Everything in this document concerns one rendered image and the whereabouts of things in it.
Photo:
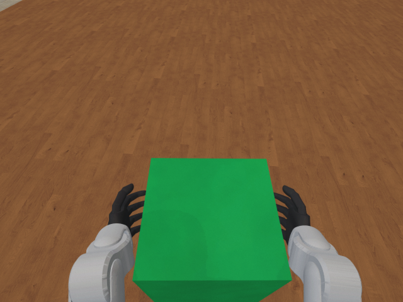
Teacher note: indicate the robot right hand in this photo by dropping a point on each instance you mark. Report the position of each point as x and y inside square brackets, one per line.
[296, 212]

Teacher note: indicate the robot left hand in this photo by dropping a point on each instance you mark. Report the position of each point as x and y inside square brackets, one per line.
[121, 210]

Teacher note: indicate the carton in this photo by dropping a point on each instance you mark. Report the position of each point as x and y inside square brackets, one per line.
[210, 232]

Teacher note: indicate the left robot forearm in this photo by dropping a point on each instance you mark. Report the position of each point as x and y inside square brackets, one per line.
[98, 275]

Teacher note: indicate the right robot forearm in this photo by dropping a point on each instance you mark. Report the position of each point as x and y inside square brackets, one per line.
[327, 276]

